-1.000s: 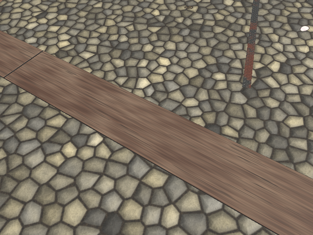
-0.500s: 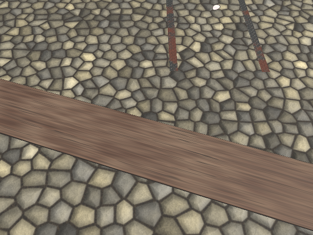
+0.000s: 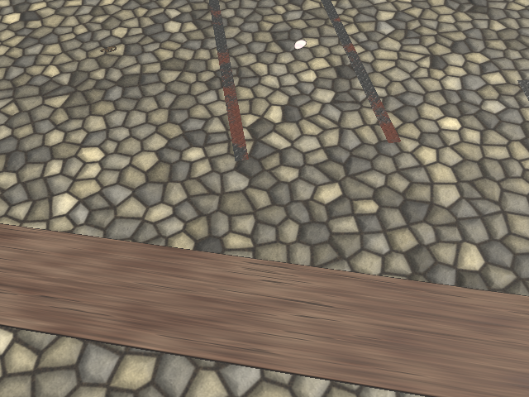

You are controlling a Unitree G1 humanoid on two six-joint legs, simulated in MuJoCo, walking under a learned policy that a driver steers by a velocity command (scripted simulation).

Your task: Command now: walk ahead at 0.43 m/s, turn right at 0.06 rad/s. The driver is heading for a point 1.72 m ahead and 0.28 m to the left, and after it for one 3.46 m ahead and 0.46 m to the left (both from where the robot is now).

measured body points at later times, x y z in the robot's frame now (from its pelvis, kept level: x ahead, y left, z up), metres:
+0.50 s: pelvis +0.25 +0.01 -0.02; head +0.29 +0.03 +0.43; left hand +0.19 +0.27 -0.16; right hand +0.45 -0.22 -0.12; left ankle +0.36 +0.08 -0.74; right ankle +0.04 -0.09 -0.70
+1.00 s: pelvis +0.53 +0.01 -0.01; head +0.57 +0.01 +0.44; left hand +0.74 +0.22 -0.11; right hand +0.44 -0.23 -0.15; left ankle +0.36 +0.08 -0.74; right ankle +0.68 -0.08 -0.73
